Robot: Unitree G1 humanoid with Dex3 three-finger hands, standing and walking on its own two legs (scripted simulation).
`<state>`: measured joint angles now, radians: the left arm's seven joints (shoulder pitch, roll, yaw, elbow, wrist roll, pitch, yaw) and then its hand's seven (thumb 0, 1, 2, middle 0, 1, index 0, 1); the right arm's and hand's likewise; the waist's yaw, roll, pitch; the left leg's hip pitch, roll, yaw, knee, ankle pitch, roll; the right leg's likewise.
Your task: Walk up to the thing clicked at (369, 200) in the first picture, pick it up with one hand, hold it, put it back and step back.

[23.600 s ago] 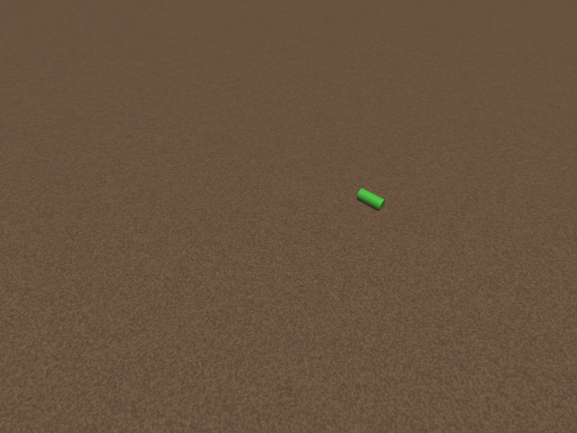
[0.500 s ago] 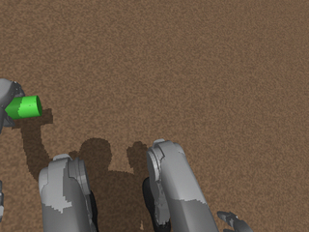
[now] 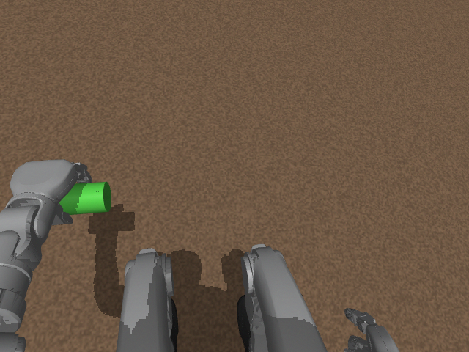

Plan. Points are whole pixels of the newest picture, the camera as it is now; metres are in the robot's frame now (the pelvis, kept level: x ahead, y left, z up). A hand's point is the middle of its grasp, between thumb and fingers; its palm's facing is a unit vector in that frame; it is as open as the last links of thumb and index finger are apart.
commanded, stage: lift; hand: left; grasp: from above
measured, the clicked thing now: (70, 199) +0.41 +0.28 -0.13
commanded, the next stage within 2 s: hold in 0.96 s
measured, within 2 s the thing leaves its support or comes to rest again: neither
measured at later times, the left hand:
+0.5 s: hand out of the picture +0.34 +0.28 +0.10, palm faces -0.48 -0.06 -0.88, open 8.6 cm
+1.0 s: hand out of the picture +0.36 +0.25 +0.17, palm faces -0.46 -0.07 -0.88, open 8.6 cm
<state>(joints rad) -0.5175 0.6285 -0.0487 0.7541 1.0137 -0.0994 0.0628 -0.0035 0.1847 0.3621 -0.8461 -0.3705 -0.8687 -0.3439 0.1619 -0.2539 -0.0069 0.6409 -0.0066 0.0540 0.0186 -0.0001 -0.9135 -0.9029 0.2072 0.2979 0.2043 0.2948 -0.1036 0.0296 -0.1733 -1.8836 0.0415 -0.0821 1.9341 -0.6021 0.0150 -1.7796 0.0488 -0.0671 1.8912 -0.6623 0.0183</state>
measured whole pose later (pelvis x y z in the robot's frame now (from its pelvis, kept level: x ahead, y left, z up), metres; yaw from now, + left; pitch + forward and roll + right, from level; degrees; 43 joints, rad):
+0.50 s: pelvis +0.03 +0.00 +0.18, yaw +4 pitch +18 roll -3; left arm -0.31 0.50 -0.15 0.78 1.03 -0.09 0.09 -0.01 0.18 0.40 -0.81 -0.44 -0.83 -0.42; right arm 0.23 -0.24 -0.02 0.72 0.03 -0.01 -0.05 0.00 -0.91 -0.90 0.21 0.30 0.20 0.30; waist -0.07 0.04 -0.15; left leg -1.11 0.04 -0.03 1.27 -0.47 0.01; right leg -1.03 0.04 -0.02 1.23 -0.51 0.02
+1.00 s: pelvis +0.07 +0.00 +0.26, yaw +4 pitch +10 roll -1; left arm -0.29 0.42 -0.19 0.80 1.02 -0.02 0.13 -0.01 0.17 0.41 -0.80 -0.45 -0.82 -0.43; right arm 0.25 -0.25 -0.05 0.72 0.03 0.01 -0.04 0.00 -0.91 -0.90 0.21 0.30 0.20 0.30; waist -0.06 0.03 -0.08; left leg -0.67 0.03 0.02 0.85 -0.36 0.01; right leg -0.61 0.02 0.02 0.83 -0.40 0.01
